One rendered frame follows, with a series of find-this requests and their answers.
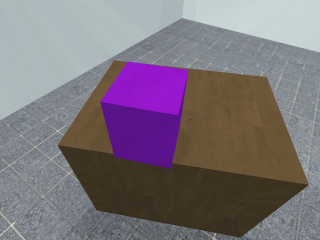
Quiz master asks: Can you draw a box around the pedestal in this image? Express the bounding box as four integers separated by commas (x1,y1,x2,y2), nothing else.
58,60,309,238

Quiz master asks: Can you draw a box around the carton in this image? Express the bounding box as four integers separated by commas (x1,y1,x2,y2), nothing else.
100,61,189,169

